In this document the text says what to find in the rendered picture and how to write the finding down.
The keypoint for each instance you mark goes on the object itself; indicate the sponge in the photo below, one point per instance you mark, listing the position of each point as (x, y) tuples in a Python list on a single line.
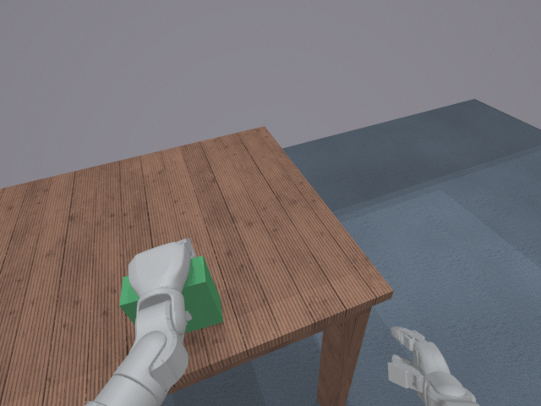
[(201, 298)]

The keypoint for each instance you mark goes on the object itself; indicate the right robot forearm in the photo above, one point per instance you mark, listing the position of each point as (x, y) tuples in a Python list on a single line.
[(443, 389)]

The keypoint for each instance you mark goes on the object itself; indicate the table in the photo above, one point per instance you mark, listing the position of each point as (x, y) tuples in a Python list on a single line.
[(284, 266)]

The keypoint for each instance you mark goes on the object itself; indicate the left robot forearm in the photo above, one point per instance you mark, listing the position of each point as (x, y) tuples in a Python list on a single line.
[(157, 359)]

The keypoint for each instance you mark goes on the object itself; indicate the left robot hand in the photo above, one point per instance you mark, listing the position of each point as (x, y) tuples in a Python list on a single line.
[(165, 266)]

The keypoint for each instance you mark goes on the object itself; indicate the right robot hand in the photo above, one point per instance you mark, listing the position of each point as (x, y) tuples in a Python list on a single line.
[(426, 356)]

